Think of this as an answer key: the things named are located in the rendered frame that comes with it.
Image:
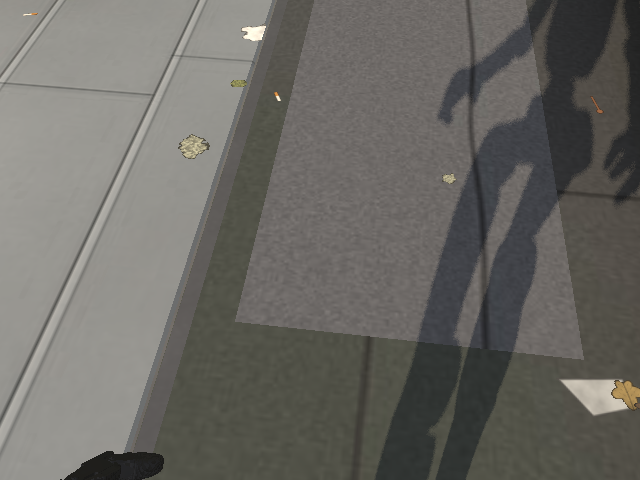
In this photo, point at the left robot hand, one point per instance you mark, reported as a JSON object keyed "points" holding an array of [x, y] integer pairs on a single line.
{"points": [[126, 466]]}

